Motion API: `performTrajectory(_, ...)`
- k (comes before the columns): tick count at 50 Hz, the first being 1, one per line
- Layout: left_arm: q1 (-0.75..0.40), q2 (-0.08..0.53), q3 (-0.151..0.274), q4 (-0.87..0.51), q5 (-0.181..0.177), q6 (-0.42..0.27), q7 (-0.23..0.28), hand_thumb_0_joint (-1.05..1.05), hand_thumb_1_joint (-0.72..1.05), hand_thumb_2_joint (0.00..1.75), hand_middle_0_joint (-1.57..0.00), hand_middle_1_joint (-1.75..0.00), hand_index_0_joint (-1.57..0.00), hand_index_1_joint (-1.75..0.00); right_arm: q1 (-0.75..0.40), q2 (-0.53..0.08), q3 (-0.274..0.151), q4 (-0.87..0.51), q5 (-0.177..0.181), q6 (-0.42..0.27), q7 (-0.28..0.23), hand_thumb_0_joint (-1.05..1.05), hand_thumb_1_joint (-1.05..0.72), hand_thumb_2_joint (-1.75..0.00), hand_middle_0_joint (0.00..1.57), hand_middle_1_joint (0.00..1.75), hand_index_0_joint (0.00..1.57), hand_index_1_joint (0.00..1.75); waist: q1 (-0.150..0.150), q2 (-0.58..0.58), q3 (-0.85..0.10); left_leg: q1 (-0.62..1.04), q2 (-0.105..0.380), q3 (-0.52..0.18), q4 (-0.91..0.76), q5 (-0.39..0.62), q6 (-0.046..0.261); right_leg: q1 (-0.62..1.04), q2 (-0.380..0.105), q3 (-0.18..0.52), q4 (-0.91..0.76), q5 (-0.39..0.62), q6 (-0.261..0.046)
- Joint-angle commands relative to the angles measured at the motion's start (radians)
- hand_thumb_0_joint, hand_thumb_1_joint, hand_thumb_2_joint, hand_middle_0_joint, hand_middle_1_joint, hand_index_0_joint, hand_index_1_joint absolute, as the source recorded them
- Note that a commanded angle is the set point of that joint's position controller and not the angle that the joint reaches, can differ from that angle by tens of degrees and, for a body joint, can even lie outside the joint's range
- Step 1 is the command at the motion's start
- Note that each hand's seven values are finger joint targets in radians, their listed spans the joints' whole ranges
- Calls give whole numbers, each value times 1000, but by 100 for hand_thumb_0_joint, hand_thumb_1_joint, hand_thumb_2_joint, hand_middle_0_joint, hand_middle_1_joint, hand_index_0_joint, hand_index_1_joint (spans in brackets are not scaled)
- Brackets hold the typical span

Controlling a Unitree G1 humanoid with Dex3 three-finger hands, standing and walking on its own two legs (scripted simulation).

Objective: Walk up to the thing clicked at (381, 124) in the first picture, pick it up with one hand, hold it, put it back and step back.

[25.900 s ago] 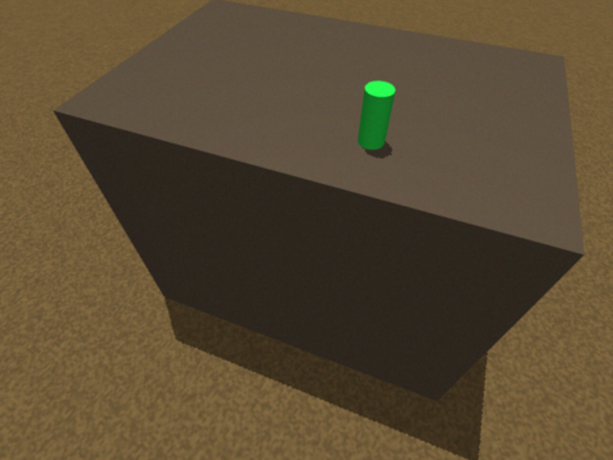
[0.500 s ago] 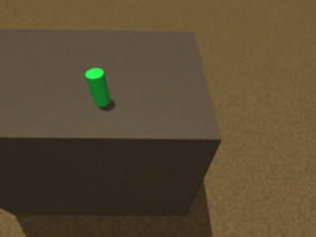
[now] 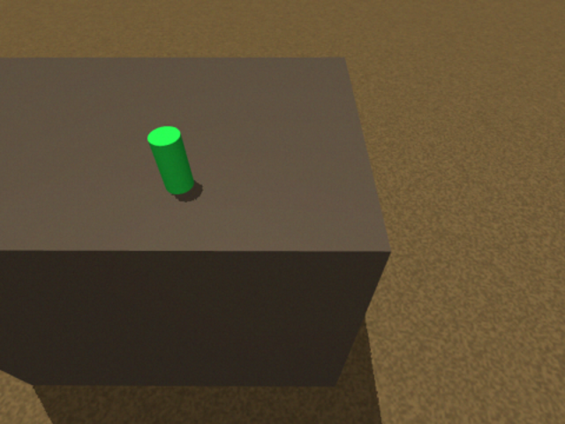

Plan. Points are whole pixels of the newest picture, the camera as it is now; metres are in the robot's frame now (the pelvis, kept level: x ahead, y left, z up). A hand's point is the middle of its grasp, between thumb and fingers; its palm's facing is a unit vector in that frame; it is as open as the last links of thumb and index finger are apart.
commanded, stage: home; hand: left
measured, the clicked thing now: (172, 161) +0.52 +0.20 +0.08
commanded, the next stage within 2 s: stand in 0.64 s
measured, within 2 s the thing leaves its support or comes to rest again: neither
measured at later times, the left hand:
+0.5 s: hand out of the picture +0.08 +0.25 -0.15, palm faces -0.05 -0.93 -0.36, open 17.7 cm
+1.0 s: hand out of the picture +0.09 +0.25 -0.15, palm faces -0.05 -0.93 -0.35, open 14.5 cm
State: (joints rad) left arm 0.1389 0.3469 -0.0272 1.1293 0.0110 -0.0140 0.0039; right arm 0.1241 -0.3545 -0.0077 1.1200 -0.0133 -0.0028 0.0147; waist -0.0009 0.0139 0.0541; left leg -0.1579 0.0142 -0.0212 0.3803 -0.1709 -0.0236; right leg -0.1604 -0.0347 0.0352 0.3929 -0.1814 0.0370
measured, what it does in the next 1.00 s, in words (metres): stands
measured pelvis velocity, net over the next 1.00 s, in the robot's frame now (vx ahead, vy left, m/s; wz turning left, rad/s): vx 0.01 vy -0.01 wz -0.01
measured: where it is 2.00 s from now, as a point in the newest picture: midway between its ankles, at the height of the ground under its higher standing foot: outside the picture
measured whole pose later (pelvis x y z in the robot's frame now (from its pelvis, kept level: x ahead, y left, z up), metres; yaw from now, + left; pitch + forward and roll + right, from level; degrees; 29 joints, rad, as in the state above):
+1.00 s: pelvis +0.01 -0.01 +0.00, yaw -1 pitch -2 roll +0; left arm 0.12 0.35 -0.01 1.12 0.01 -0.01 -0.01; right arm 0.13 -0.36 0.00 1.13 -0.01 -0.01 0.01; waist -0.01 0.01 0.06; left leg -0.13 0.03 -0.01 0.34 -0.17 -0.04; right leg -0.14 -0.02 0.04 0.36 -0.18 0.03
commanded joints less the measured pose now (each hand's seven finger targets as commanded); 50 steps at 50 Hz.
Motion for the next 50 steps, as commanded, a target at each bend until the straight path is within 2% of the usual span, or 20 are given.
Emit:
performTrajectory(1, -39, 223, 47, -47, 1, -19, 16, 0, -58, 4, -5, -5, -4, -5, -31, -198, -35, -56, 5, -14, -17, 0, -90, -90, 20, 30, 20, 30, -3, -19, -51, 1, 87, -74, -81, -15, 37, 7, -80, 69, -85, 35, -51)
performTrajectory(6, -49, 228, 52, -51, 1, -19, 14, 0, -60, 3, -4, -4, -4, -4, -35, -204, -35, -55, 5, -14, -18, 0, -90, -90, 20, 30, 20, 30, -1, -16, -58, 17, 93, -73, -83, 0, 35, 11, -82, 75, -92, 40, -52)
performTrajectory(8, -49, 228, 53, -50, 1, -17, 13, 0, -61, 2, -4, -4, -4, -4, -35, -199, -33, -52, 4, -13, -16, 0, -90, -90, 20, 30, 20, 30, 0, -20, -21, -14, 85, -75, -96, -45, 32, -6, -74, 69, -105, -27, -49)
performTrajectory(11, -58, 227, 56, -57, 4, -17, 13, 0, -61, 2, -4, -4, -4, -4, -35, -207, -36, -56, 2, -12, -16, 0, -90, -90, 20, 30, 20, 30, -1, -19, -34, -3, 91, -73, -89, -54, 36, -15, -75, 71, -111, -41, -50)
performTrajectory(12, -60, 234, 59, -56, 2, -15, 12, 0, -60, 3, -4, -4, -4, -5, -28, -200, -36, -53, 2, -11, -16, 0, -90, -90, 20, 30, 20, 30, -2, -34, -11, -23, 84, -71, -94, -76, 33, -23, -76, 78, -120, -82, -52)
performTrajectory(15, -60, 230, 60, -58, 1, -16, 10, 0, -61, 1, -4, -4, -4, -4, -31, -211, -39, -53, 1, -14, -16, 0, -90, -90, 20, 30, 20, 30, -4, -2, -45, 2, 92, -71, -92, -54, 36, -3, -76, 76, -104, -31, -54)
performTrajectory(20, -62, 223, 57, -57, -3, -18, 10, 0, -61, 1, -4, -4, -4, -4, -37, -210, -36, -56, 5, -20, -19, 0, -90, -90, 20, 30, 20, 30, 0, -16, -92, 35, 105, -72, -80, 85, 35, 48, -83, 68, -78, 120, -55)
performTrajectory(22, -65, 223, 57, -56, -3, -17, 11, 0, -60, 3, -4, -4, -4, -5, -32, -207, -35, -52, 6, -19, -20, 0, -90, -90, 20, 30, 20, 30, -1, -23, -93, 43, 104, -65, -78, 102, 33, 48, -83, 66, -79, 137, -54)
performTrajectory(27, -64, 225, 57, -50, -2, -14, 10, 0, -61, 2, -4, -4, -4, -4, -28, -212, -33, -47, 5, -17, -21, 0, -90, -90, 20, 30, 20, 30, -2, -22, -70, 40, 106, -66, -91, 63, 32, 33, -82, 64, -88, 99, -51)
performTrajectory(31, -67, 226, 58, -51, -2, -14, 10, 0, -60, 3, -4, -4, -4, -4, -27, -208, -32, -46, 6, -17, -21, 0, -90, -90, 20, 30, 20, 30, -2, -27, -67, 41, 106, -66, -89, 70, 32, 32, -84, 66, -93, 99, -50)
performTrajectory(34, -65, 230, 61, -52, -2, -13, 9, 0, -60, 2, -4, -4, -4, -4, -23, -211, -33, -45, 4, -16, -21, 0, -90, -90, 20, 30, 20, 30, -3, -12, -44, 31, 101, -61, -99, 4, 31, 6, -80, 73, -108, 40, -50)
performTrajectory(37, -63, 233, 61, -56, 0, -15, 9, 0, -61, 2, -4, -4, -4, -4, -28, -212, -36, -51, 4, -15, -20, 0, -90, -90, 20, 30, 20, 30, -4, -22, -61, 44, 106, -63, -97, 25, 34, 12, -80, 70, -103, 59, -51)
performTrajectory(39, -66, 226, 59, -60, 1, -18, 8, 0, -45, 18, -20, -20, -20, -20, -36, -210, -36, -54, 5, -18, -18, 0, -90, -90, 20, 30, 20, 30, -2, -24, -78, 52, 109, -62, -86, 74, 33, 27, -83, 67, -97, 102, -52)
performTrajectory(40, -66, 226, 59, -59, 0, -18, 8, 0, -37, 26, -20, -28, -20, -28, -32, -204, -35, -52, 4, -17, -19, 0, -90, -90, 20, 30, 20, 30, -5, -31, -61, 46, 103, -59, -88, 57, 30, 13, -80, 68, -102, 83, -50)
performTrajectory(48, -61, 228, 62, -62, 0, -13, 7, 0, 27, 90, -20, -30, -20, -30, -36, -211, -37, -51, 3, -18, -19, 0, -90, -90, 20, 30, 20, 30, -3, -10, -50, 40, 103, -60, -106, 2, 31, 5, -75, 67, -103, 47, -52)
performTrajectory(50, -68, 238, 64, -64, 1, -13, 7, 0, 43, 90, -20, -30, -20, -30, -28, -204, -37, -53, 2, -16, -19, 0, -90, -90, 20, 30, 20, 30, -5, -37, -52, 33, 105, -61, -110, -3, 33, 5, -78, 71, -105, 18, -55)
